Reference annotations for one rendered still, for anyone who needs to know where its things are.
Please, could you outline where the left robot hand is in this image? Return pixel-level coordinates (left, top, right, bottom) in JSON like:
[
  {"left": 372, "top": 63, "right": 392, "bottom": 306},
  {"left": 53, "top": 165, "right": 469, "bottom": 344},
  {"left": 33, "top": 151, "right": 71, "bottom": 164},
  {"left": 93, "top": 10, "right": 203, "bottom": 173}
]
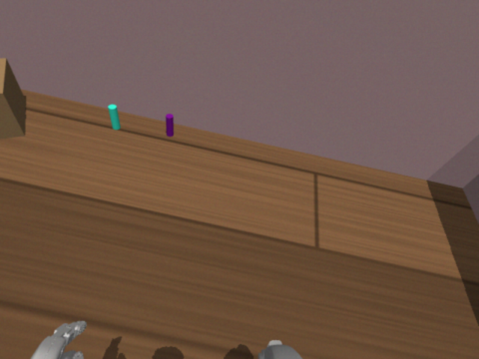
[{"left": 31, "top": 321, "right": 87, "bottom": 359}]

